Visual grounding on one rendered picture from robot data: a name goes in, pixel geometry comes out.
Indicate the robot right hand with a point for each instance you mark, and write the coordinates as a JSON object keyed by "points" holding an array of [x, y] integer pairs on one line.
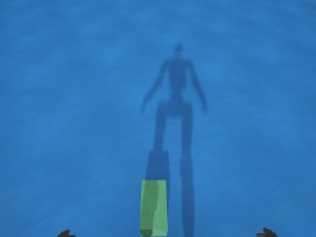
{"points": [[268, 233]]}

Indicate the carton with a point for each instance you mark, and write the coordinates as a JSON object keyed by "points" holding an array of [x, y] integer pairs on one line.
{"points": [[153, 209]]}

